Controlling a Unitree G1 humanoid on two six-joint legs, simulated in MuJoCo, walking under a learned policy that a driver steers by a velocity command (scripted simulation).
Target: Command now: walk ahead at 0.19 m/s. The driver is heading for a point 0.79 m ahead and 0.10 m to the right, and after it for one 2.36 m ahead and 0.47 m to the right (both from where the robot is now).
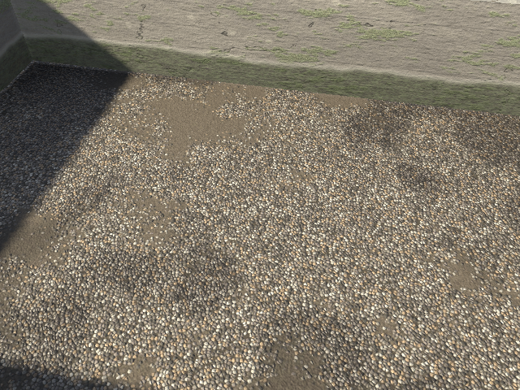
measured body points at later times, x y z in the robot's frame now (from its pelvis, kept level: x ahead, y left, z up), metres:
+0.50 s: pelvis +0.01 +0.00 +0.01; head +0.01 +0.00 +0.46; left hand +0.12 +0.22 -0.11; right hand +0.09 -0.23 -0.12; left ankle -0.03 +0.11 -0.74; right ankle -0.02 -0.09 -0.74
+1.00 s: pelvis +0.00 +0.00 +0.01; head +0.00 -0.01 +0.46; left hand +0.11 +0.22 -0.12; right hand +0.10 -0.22 -0.12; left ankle -0.02 +0.11 -0.74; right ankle -0.02 -0.09 -0.74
